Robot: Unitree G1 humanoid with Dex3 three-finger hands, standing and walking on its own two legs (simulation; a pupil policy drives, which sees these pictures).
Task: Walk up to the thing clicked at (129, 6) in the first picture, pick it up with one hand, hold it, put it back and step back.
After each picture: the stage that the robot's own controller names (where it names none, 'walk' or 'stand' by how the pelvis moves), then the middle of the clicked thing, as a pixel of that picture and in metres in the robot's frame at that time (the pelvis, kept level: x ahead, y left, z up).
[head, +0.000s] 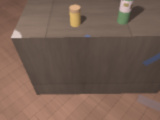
stand; (126, 3) +0.90 -0.25 +0.02
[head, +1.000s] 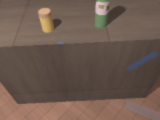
rise first; (102, 4) +0.81 -0.06 +0.05
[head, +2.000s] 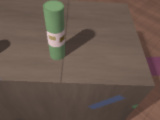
rise first; (55, 34) +0.54 +0.16 +0.05
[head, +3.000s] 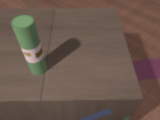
stand; (32, 49) +0.47 +0.22 +0.06
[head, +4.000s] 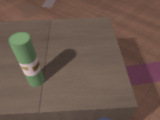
stand; (29, 62) +0.45 +0.23 +0.02
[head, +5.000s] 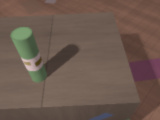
stand; (31, 58) +0.46 +0.23 +0.02
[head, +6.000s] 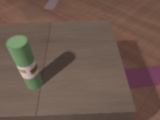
stand; (27, 65) +0.44 +0.24 +0.02
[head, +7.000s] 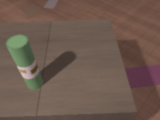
stand; (27, 65) +0.43 +0.24 +0.02
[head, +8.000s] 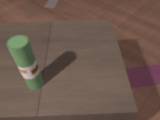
rise first; (28, 65) +0.43 +0.24 +0.02
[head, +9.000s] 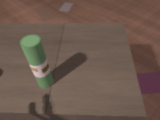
rise first; (39, 64) +0.44 +0.22 +0.02
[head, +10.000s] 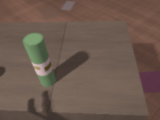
go down; (41, 62) +0.45 +0.22 +0.02
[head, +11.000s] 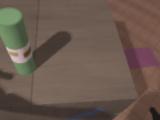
go down; (18, 47) +0.45 +0.20 +0.05
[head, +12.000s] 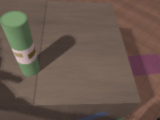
go down; (23, 48) +0.46 +0.20 +0.06
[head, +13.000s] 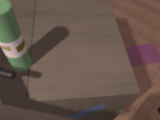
close in; (11, 41) +0.46 +0.21 +0.09
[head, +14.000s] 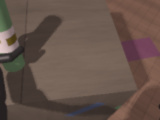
lift; (3, 35) +0.47 +0.22 +0.10
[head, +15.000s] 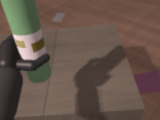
lift; (29, 40) +0.35 +0.15 +0.26
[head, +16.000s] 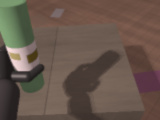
hold; (23, 51) +0.33 +0.17 +0.22
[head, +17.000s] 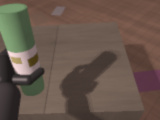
hold; (24, 55) +0.33 +0.18 +0.20
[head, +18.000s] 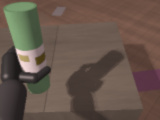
crouch; (31, 53) +0.34 +0.16 +0.20
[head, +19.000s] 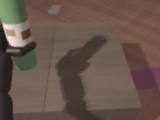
crouch; (17, 30) +0.42 +0.20 +0.22
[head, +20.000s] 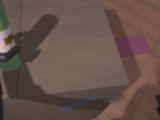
lower; out of the picture +0.48 +0.22 +0.08
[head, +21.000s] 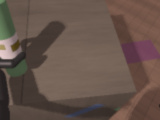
lower; (6, 41) +0.45 +0.21 +0.09
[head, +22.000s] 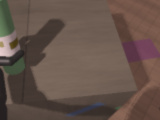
lower; (4, 39) +0.46 +0.22 +0.09
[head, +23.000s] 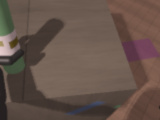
lower; (4, 38) +0.46 +0.22 +0.09
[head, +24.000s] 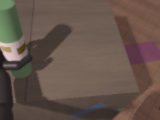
loosen; (12, 43) +0.45 +0.20 +0.09
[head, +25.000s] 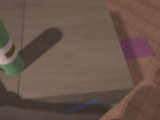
rise; out of the picture +0.42 +0.21 +0.10
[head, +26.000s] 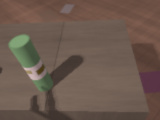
sink last; (34, 66) +0.42 +0.23 +0.06
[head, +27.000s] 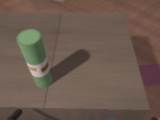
stand; (37, 62) +0.41 +0.20 +0.05
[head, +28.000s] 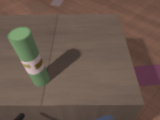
stand; (32, 60) +0.43 +0.21 +0.06
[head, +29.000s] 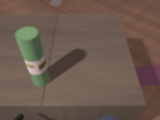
stand; (35, 60) +0.43 +0.20 +0.06
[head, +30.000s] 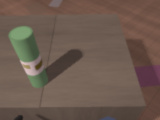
stand; (31, 61) +0.43 +0.20 +0.07
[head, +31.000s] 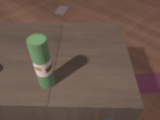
stand; (42, 64) +0.45 +0.19 +0.03
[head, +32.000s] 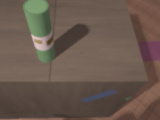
walk; (42, 35) +0.49 +0.15 +0.04
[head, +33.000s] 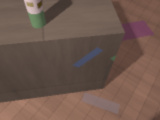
walk; (33, 1) +0.69 +0.24 +0.05
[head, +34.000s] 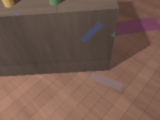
stand; out of the picture +1.02 +0.24 +0.04
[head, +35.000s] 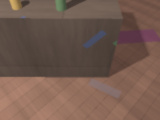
stand; out of the picture +1.03 +0.18 +0.03
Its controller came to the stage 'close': yes
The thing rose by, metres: 0.21
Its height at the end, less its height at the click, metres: +0.00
